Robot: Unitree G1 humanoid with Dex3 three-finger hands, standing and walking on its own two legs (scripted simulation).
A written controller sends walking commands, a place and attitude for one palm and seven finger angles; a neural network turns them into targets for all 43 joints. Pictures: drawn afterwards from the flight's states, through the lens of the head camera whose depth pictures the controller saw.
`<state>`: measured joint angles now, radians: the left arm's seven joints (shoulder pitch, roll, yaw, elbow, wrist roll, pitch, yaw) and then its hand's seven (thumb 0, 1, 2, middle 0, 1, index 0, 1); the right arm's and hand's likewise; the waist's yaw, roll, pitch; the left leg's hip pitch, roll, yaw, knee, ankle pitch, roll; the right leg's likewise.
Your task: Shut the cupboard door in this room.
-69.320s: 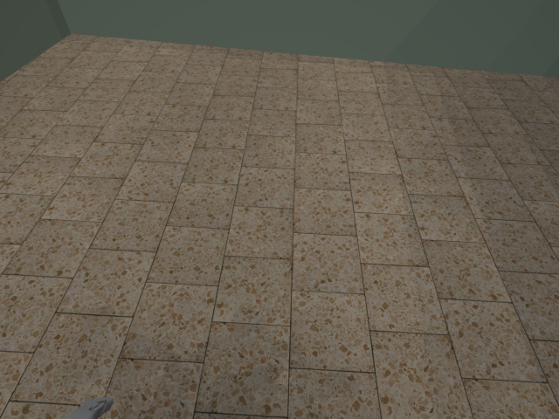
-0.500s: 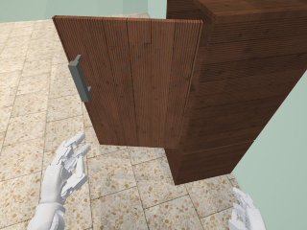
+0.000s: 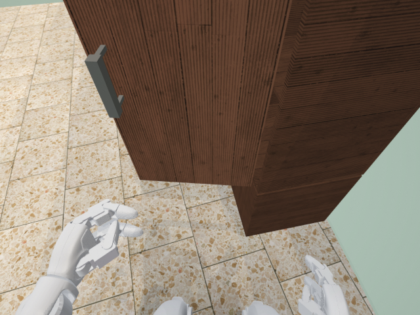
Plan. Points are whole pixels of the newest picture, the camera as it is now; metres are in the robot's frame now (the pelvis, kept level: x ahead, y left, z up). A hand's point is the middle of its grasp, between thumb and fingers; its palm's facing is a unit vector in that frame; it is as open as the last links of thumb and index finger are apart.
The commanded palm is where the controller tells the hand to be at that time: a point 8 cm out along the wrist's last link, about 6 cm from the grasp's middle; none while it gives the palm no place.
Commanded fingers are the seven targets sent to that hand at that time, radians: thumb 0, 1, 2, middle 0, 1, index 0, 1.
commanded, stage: raise the hand and make a fist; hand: left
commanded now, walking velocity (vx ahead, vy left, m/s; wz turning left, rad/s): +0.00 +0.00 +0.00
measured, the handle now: (109, 82) +0.53 +0.24 +0.15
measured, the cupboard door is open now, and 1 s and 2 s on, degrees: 74 74 74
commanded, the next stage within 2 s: bring the fist close to the handle in 1.14 s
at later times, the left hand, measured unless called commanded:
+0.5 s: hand (70, 220) +0.23 +0.21 +0.14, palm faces +0.04 -1.00 -0.07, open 3.1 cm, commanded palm +0.21 +0.25 +0.13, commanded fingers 0.00 0.90 0.90 -1.30 -1.50 -1.30 -1.50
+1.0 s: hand (89, 216) +0.24 +0.19 +0.14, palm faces -0.04 -1.00 -0.04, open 3.1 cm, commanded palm +0.22 +0.24 +0.15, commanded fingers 0.00 0.90 0.90 -1.30 -1.50 -1.30 -1.50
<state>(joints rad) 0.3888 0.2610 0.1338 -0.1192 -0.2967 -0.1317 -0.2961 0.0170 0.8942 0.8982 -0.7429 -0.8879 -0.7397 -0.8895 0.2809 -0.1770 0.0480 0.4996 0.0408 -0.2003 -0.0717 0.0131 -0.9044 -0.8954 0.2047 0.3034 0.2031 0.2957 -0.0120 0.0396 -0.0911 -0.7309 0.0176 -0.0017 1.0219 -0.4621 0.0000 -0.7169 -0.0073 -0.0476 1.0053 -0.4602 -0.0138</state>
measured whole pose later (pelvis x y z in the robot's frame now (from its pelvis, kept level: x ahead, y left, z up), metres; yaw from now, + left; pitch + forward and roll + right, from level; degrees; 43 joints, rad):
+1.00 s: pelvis +0.02 +0.00 +0.04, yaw +1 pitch +2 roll +0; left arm 0.32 0.27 0.19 -0.15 -0.31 -0.06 -0.30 0.02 0.89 0.90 -1.30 -1.50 -1.30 -1.50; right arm 0.28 -0.26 0.05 0.56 0.04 -0.25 -0.09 0.01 -0.91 -0.90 0.20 0.30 0.20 0.30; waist 0.02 0.04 -0.05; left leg -0.41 0.01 -0.01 0.73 -0.36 0.00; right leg -0.39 -0.01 -0.05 0.72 -0.37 -0.01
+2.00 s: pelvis +0.03 +0.00 +0.05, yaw +0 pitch +5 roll +0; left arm -0.25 0.30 0.24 0.37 -0.25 -0.09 -0.27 0.02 0.89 0.90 -1.30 -1.50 -1.30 -1.50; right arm 0.26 -0.27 0.03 0.63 0.05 -0.17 -0.09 0.01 -0.91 -0.90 0.20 0.30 0.20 0.30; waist -0.01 0.03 -0.04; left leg -0.40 0.00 0.01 0.67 -0.35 0.00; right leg -0.40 -0.01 -0.04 0.68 -0.36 -0.01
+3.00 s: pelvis +0.02 +0.01 +0.04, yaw +0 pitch +9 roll +0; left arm -0.72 0.38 0.27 0.94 -0.17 -0.25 -0.29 0.02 0.89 0.90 -1.31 -1.50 -1.30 -1.50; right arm 0.30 -0.26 0.04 0.65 0.04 -0.07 -0.06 0.01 -0.91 -0.90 0.20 0.30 0.20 0.30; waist -0.07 0.02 -0.05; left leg -0.54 0.01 0.01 0.74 -0.35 0.01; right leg -0.52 -0.01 -0.03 0.72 -0.34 0.00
